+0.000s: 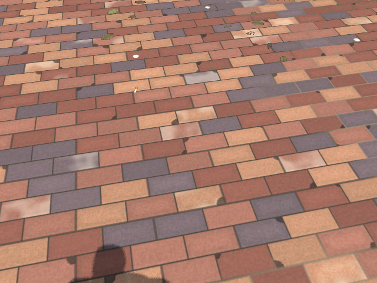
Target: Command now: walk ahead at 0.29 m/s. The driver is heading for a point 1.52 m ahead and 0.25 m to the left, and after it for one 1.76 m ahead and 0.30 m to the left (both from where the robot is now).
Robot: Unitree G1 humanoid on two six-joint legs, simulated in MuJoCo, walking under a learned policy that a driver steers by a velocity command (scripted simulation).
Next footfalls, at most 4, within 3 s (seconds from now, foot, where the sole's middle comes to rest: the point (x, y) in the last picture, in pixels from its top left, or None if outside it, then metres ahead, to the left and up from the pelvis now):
0.52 right None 0.43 -0.10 -0.77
1.10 left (150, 239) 0.70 0.18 -0.77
1.62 right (175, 163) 1.07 0.09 -0.77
2.12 left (128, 127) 1.30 0.33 -0.77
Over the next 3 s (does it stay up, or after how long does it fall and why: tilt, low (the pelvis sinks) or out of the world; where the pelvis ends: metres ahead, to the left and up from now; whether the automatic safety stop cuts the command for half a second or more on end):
stays up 1.44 0.22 0.01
